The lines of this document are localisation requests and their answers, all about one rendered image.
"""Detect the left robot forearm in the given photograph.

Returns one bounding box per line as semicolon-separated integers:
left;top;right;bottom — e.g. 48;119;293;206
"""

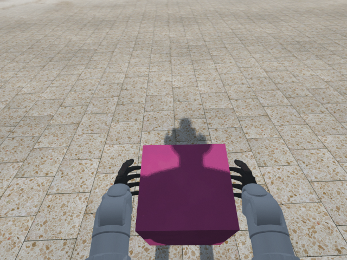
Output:
85;184;132;260

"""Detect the robot left hand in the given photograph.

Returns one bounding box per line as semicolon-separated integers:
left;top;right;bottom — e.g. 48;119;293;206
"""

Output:
114;159;141;196

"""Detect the robot right hand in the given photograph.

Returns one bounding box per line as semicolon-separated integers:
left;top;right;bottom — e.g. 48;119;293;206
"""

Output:
229;159;257;198

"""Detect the carton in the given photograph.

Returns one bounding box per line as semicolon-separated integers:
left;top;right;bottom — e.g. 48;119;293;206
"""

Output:
135;144;240;245

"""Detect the right robot forearm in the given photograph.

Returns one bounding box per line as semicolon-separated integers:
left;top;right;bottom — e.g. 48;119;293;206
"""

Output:
241;183;300;260

